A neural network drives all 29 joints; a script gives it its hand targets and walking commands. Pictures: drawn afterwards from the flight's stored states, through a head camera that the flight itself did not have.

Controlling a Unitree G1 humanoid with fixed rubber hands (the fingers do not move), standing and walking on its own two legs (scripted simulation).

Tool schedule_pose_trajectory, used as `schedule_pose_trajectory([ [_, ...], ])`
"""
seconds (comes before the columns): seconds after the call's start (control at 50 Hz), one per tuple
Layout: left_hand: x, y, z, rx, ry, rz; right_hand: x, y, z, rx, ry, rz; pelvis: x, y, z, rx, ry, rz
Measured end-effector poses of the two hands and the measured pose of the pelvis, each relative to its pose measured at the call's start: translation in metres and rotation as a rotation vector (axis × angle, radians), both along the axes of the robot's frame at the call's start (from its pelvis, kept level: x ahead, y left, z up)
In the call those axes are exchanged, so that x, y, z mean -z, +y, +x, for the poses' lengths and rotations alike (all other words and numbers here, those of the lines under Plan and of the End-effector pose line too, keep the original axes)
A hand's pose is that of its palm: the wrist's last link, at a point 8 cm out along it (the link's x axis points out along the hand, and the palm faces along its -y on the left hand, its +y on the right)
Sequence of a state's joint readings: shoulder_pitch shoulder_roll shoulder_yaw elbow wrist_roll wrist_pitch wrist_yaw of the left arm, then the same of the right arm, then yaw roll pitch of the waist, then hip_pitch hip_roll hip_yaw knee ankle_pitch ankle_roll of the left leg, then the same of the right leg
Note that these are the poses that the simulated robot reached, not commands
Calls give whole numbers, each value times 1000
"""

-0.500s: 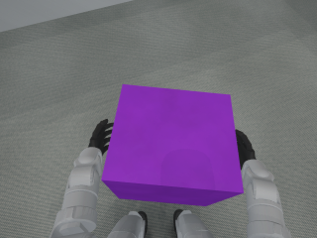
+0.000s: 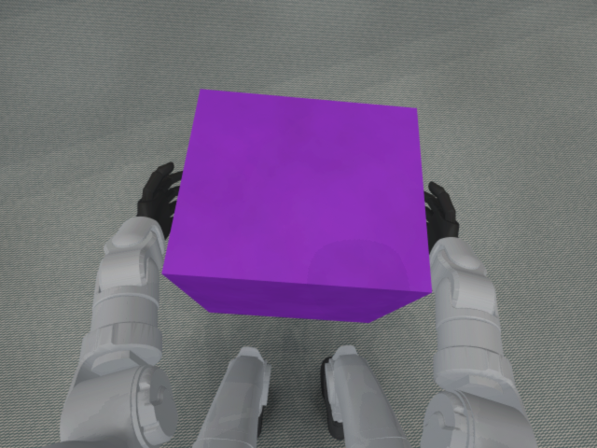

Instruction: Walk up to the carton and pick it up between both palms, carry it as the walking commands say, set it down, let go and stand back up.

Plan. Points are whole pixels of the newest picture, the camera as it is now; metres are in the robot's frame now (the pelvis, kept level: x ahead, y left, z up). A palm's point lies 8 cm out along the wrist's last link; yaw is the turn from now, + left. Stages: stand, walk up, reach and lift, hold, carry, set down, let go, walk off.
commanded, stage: set down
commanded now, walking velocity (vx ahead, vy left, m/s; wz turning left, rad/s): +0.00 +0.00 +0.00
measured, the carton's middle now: (298, 224) +0.41 +0.01 -0.12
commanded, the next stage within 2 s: none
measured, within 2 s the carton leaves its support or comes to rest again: neither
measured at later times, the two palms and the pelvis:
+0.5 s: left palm (179, 228) +0.42 +0.21 -0.16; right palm (411, 248) +0.38 -0.18 -0.15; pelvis +0.01 +0.03 -0.06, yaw +0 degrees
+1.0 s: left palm (186, 233) +0.43 +0.22 -0.24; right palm (387, 248) +0.41 -0.17 -0.26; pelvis -0.04 +0.01 -0.16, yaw +1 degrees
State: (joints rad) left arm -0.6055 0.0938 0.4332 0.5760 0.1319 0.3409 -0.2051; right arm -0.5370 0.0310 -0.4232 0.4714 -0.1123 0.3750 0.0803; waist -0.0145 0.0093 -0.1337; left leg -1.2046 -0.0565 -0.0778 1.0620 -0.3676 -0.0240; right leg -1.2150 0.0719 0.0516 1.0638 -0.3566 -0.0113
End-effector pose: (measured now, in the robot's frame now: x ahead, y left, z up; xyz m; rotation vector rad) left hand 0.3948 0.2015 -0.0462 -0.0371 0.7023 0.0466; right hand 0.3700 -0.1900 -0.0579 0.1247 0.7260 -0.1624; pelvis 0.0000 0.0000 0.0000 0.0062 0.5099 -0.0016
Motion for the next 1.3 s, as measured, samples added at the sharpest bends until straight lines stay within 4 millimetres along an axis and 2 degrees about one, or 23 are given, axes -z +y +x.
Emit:
schedule_pose_trajectory([
  [0.14,34,1,16,44,42,19,37,2,2,21,45,-15,16,7,8,14,78,-5],
  [0.32,75,17,16,-18,21,-19,70,18,14,-9,23,-43,40,20,20,5,199,-14],
  [0.4,92,15,19,-13,20,-9,83,17,15,0,23,-48,51,24,19,-8,230,-26],
  [0.58,123,-8,26,21,8,-16,105,-3,6,41,7,-56,76,26,0,-15,249,-32],
  [0.66,135,-14,28,19,-4,-8,117,-9,12,41,-5,-54,92,24,-13,-4,241,-21],
  [0.78,147,-1,33,-16,-28,46,145,3,35,-3,-27,-14,122,20,-31,5,226,-1],
  [0.86,160,12,34,-38,-9,70,169,16,43,-22,-7,6,138,16,-38,1,227,6],
  [0.98,186,17,37,-25,22,83,200,22,42,-41,26,-27,157,12,-40,-14,244,4],
  [1.2,228,-16,68,29,-3,16,224,-10,46,34,3,-74,185,10,-40,-4,260,-4],
  [1.3,247,-9,66,21,14,39,244,-4,54,17,20,-60,194,10,-39,11,268,3],
])
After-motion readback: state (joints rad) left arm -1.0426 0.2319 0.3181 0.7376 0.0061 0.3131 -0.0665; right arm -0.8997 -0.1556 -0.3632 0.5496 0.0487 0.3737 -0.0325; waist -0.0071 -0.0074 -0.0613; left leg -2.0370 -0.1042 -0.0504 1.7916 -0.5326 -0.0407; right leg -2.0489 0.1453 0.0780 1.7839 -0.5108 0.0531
